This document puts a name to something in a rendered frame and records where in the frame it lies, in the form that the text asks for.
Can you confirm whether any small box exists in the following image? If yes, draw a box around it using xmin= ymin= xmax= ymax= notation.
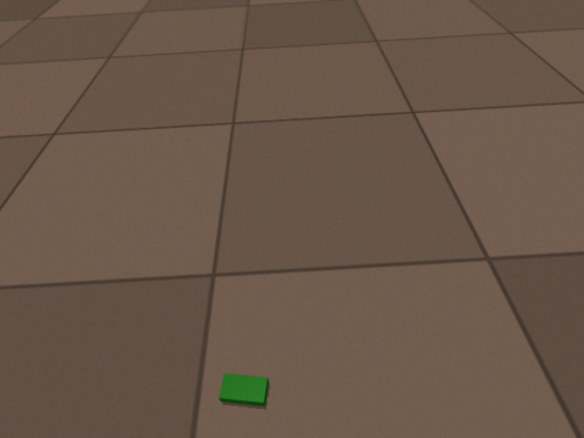
xmin=219 ymin=373 xmax=268 ymax=406

